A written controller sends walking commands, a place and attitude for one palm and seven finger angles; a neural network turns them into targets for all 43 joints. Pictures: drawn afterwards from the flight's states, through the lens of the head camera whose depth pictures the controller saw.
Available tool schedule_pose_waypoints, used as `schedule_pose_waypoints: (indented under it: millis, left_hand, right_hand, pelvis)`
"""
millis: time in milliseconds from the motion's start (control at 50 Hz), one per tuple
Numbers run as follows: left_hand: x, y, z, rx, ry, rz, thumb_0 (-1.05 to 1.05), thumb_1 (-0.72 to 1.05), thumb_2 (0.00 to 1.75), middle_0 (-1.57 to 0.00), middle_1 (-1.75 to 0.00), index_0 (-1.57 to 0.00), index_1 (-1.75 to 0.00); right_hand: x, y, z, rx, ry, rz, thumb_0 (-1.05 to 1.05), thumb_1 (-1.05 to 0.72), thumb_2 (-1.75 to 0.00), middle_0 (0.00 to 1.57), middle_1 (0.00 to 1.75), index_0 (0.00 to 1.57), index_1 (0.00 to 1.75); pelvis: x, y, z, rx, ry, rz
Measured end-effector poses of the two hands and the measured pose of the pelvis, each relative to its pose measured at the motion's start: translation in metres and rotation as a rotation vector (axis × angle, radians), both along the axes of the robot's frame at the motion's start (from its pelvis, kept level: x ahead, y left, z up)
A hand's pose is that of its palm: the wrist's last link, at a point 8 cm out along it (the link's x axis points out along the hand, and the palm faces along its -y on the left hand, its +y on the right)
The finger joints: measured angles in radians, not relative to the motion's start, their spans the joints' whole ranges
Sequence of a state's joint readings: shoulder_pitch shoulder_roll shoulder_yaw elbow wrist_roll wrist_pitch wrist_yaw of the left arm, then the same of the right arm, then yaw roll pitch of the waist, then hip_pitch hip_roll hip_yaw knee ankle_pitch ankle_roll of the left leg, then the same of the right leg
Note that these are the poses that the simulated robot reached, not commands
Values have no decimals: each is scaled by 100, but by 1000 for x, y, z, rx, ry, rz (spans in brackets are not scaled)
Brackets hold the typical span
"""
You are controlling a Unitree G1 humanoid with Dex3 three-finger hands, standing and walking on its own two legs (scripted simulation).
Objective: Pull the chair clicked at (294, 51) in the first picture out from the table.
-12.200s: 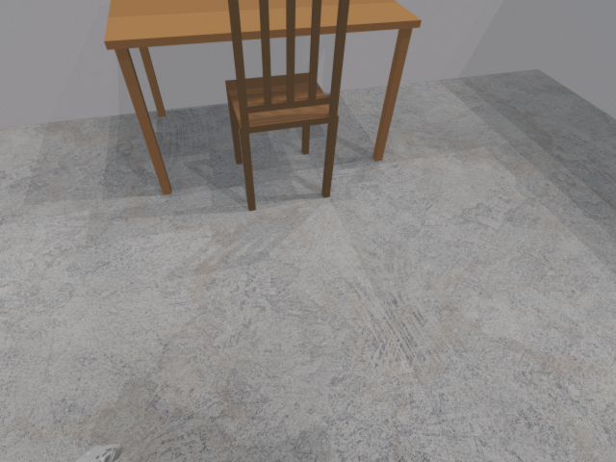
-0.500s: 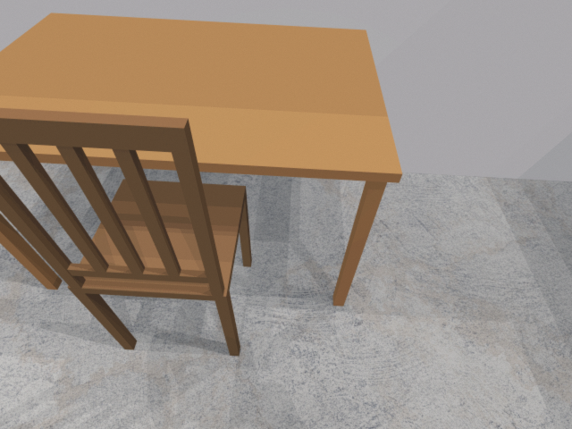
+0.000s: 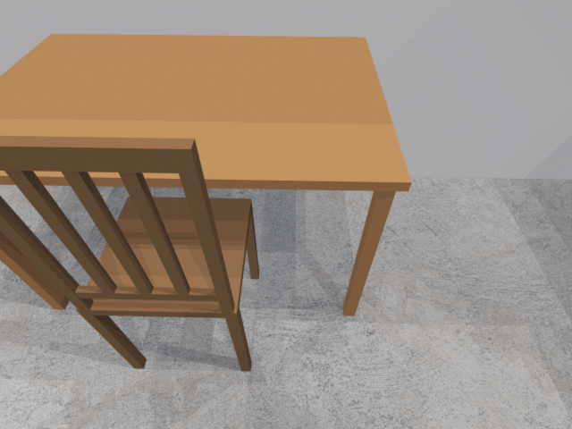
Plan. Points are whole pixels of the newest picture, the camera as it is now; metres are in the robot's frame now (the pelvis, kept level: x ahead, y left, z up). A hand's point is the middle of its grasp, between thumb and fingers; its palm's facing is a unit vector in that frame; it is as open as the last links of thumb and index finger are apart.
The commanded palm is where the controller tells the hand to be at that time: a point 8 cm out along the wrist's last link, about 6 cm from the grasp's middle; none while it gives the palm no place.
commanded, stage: look again from close up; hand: left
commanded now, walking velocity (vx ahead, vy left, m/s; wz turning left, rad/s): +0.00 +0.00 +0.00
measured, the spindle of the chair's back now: (117, 241) +0.44 +0.35 -0.05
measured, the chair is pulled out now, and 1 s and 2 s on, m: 0.00 0.00 0.00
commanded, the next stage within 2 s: raise the hand toward the chair's back in 0.90 s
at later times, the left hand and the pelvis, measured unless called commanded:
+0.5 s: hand out of the picture +0.01 +0.15 -0.17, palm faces +0.01 -0.98 -0.19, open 7.4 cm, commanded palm none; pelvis +0.01 -0.02 +0.00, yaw -1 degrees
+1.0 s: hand out of the picture +0.00 +0.14 -0.17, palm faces +0.01 -0.98 -0.19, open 7.4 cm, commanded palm +0.10 +0.19 -0.07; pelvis +0.00 -0.03 +0.00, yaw -1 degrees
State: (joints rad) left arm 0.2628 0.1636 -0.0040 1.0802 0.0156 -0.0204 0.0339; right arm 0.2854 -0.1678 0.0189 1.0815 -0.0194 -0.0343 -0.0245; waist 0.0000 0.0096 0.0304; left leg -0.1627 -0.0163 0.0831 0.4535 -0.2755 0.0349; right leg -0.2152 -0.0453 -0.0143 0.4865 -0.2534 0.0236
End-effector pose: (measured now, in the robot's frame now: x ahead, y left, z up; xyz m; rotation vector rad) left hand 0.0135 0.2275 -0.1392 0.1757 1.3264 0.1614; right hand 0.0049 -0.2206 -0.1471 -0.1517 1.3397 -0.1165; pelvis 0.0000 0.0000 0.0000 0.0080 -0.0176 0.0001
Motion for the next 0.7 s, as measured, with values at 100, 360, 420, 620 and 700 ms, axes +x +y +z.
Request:
schedule_pose_waypoints:
  millis: [100,360,420,620,700]
  left_hand:
    - [-1,-6,-2,-11,22,0,0,91,90,-20,-30,-20,-30]
    - [-4,-19,-4,-28,53,3,0,91,90,-20,-30,-20,-30]
    - [-4,-21,-4,-28,54,2,0,91,90,-20,-30,-20,-30]
    - [-3,-27,-4,-26,47,-1,0,91,90,-20,-30,-20,-30]
    - [-4,-29,-4,-26,44,-1,0,91,90,-20,-30,-20,-30]
  right_hand:
    - [7,-4,1,-7,6,1,0,-91,-90,20,30,20,30]
    - [14,-13,3,-15,20,-6,0,-91,-90,20,30,20,30]
    - [13,-15,3,-13,24,-10,0,-91,-90,20,30,20,30]
    - [4,-18,3,-5,43,-21,0,-91,-90,20,30,20,30]
    - [0,-18,3,-1,51,-24,0,-91,-90,20,30,20,30]
  pelvis:
    - [4,-3,1,0,-2,-2]
    - [11,-12,2,-2,-4,-7]
    - [11,-14,2,-2,-5,-9]
    - [10,-20,2,-2,-6,-10]
    - [9,-22,3,-2,-7,-9]
